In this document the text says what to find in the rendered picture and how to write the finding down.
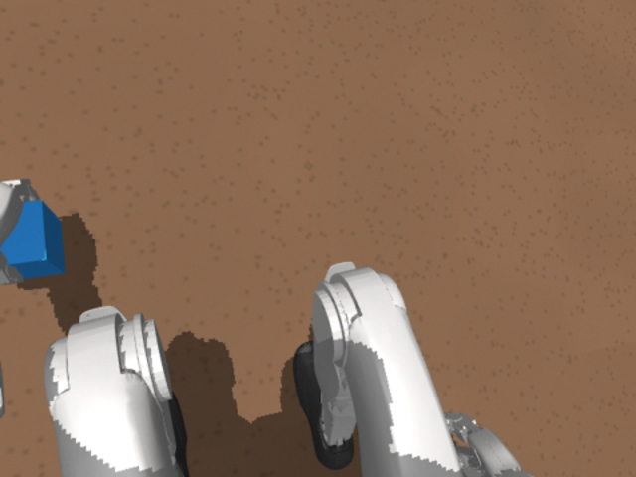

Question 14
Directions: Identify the cube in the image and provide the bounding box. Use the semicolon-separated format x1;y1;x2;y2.
0;200;65;279

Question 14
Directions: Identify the right robot foot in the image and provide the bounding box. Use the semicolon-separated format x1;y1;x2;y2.
293;341;354;470

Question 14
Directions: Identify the left robot hand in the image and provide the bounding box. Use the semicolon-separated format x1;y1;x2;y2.
0;179;40;285

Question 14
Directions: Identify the left robot foot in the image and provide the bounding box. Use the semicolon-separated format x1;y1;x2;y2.
168;391;190;477

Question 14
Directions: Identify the right robot hand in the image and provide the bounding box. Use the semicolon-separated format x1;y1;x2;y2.
444;412;523;477

